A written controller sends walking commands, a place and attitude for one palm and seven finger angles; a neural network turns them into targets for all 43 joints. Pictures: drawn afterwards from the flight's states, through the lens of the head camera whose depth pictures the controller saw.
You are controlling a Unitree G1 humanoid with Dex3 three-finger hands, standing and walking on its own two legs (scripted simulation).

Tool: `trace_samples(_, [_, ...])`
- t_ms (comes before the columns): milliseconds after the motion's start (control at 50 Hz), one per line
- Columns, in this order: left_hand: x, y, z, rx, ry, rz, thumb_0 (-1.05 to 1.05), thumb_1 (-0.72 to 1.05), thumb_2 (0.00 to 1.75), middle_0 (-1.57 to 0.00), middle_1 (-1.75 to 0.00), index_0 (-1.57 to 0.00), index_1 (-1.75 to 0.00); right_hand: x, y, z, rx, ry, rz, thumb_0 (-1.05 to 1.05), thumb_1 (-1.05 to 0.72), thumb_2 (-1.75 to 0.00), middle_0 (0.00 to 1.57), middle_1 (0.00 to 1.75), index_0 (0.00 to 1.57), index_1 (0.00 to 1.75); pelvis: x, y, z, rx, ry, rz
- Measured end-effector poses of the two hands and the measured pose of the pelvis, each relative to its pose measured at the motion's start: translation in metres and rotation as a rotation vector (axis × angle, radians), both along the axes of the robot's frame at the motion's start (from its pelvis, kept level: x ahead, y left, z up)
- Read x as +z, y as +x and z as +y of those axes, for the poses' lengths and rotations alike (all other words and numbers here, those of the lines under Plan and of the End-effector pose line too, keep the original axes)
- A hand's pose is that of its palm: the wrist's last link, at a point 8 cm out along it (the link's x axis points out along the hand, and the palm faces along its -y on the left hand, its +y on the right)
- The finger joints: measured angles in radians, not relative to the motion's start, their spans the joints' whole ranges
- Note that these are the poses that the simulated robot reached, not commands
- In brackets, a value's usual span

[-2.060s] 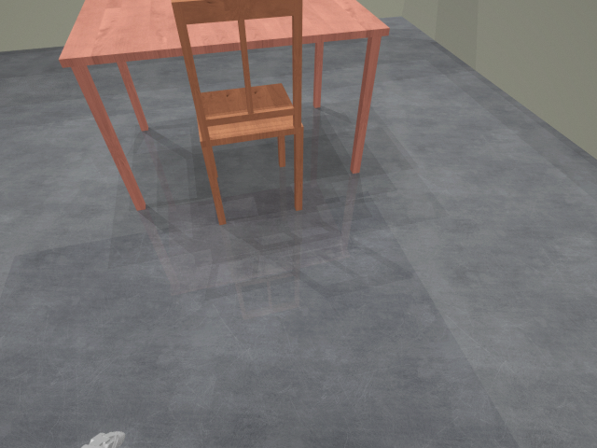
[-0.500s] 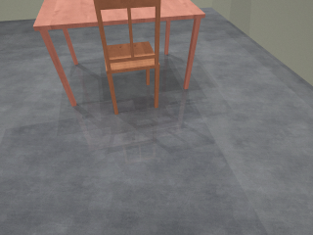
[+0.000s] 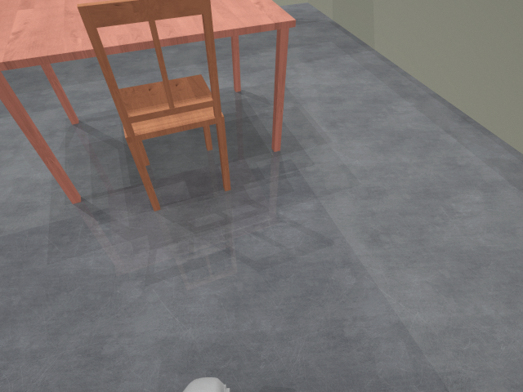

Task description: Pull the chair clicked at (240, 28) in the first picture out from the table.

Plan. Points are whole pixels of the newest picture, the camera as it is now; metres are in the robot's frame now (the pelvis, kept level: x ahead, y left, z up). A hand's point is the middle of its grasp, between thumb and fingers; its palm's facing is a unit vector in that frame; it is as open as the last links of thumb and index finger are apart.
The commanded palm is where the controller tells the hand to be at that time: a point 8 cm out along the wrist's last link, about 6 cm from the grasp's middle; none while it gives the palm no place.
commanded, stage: walk to a spot facing it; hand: left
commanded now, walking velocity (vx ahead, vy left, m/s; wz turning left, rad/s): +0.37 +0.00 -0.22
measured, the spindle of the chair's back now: (162, 68) +1.09 +0.46 -0.07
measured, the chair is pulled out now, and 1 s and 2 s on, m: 0.00 0.00 0.00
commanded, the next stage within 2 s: turn to face it in 0.90 s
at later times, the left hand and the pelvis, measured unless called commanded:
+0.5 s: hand (154, 302) +0.30 +0.26 -0.17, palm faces -0.09 -0.98 -0.17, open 7.4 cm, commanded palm none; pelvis +0.22 +0.08 +0.00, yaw -10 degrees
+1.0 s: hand (234, 206) +0.59 +0.13 -0.18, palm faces -0.37 -0.91 -0.20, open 7.3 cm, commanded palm none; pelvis +0.44 -0.01 -0.01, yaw -24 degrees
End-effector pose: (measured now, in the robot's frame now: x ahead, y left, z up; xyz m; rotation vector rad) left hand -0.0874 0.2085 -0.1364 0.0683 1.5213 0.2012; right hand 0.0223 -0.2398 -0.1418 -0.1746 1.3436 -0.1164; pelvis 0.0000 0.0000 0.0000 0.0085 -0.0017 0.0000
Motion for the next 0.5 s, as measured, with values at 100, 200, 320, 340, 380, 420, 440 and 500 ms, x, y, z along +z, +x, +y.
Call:
trace_samples(100, [0.002,0.016,0.003,-0.01,-0.036,0.102,0.0,0.91,0.89,-0.2,-0.3,-0.2,-0.3,0.006,0.083,0.02,-0.01,0.011,-0.127,0.01,-0.91,-0.9,0.2,0.3,0.2,0.29,-0.001,0.04,0.015,-0.032,-0.014,0.013])
trace_samples(200, [-0.014,0.06,0.029,-0.005,-0.045,0.141,0.0,0.91,0.89,-0.2,-0.3,-0.2,-0.3,0.004,0.171,0.051,0.022,0.008,-0.221,0.01,-0.91,-0.9,0.2,0.3,0.2,0.29,-0.015,0.094,0.039,-0.047,-0.032,0.016])
trace_samples(320, [-0.032,0.171,0.077,-0.087,-0.028,0.054,0.0,0.91,0.89,-0.2,-0.3,-0.2,-0.3,0.007,0.209,0.078,-0.046,-0.022,-0.269,0.0,-0.91,-0.89,0.2,0.3,0.2,0.29,-0.018,0.15,0.064,-0.109,-0.027,-0.018])
trace_samples(340, [-0.031,0.197,0.083,-0.107,-0.022,0.014,0.0,0.91,0.89,-0.2,-0.3,-0.2,-0.3,0.01,0.207,0.081,-0.068,-0.024,-0.255,0.0,-0.91,-0.89,0.2,0.3,0.2,0.29,-0.014,0.159,0.067,-0.117,-0.027,-0.021])
trace_samples(380, [-0.026,0.25,0.093,-0.146,-0.013,-0.074,0.0,0.91,0.89,-0.2,-0.3,-0.19,-0.3,0.017,0.201,0.08,-0.14,-0.053,-0.242,-0.01,-0.93,-0.89,0.2,0.3,0.21,0.3,-0.006,0.175,0.072,-0.132,-0.027,-0.024])
trace_samples(420, [-0.02,0.302,0.099,-0.179,-0.006,-0.158,0.0,0.91,0.89,-0.2,-0.3,-0.19,-0.3,0.022,0.194,0.076,-0.17,-0.079,-0.207,-0.02,-0.95,-0.89,0.2,0.3,0.21,0.3,-0.001,0.191,0.076,-0.147,-0.026,-0.021])
trace_samples(440, [-0.017,0.326,0.101,-0.192,-0.003,-0.196,0.0,0.91,0.89,-0.2,-0.3,-0.19,-0.3,0.023,0.189,0.075,-0.183,-0.085,-0.183,-0.02,-0.95,-0.89,0.2,0.3,0.21,0.3,0.001,0.199,0.077,-0.155,-0.024,-0.019])
trace_samples(500, [-0.008,0.39,0.1,-0.23,-0.003,-0.282,0.0,0.92,0.89,-0.2,-0.3,-0.19,-0.3,0.022,0.175,0.079,-0.23,-0.088,-0.102,-0.02,-0.95,-0.89,0.2,0.3,0.2,0.29,0.003,0.224,0.079,-0.179,-0.016,-0.013])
